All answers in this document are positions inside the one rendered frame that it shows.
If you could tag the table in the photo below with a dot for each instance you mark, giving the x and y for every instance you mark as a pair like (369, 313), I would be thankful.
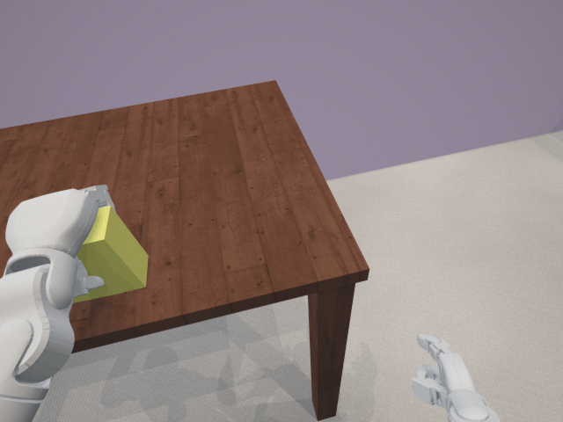
(222, 192)

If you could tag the left robot hand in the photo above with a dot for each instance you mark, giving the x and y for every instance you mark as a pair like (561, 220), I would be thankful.
(59, 221)

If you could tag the right robot hand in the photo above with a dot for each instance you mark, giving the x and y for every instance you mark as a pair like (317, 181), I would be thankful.
(433, 384)

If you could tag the sponge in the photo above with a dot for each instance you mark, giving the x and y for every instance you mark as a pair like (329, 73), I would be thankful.
(112, 253)

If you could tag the robot right forearm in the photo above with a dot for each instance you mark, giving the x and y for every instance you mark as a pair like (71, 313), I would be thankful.
(464, 405)

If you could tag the robot left forearm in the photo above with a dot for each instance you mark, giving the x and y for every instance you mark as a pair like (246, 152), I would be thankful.
(36, 338)

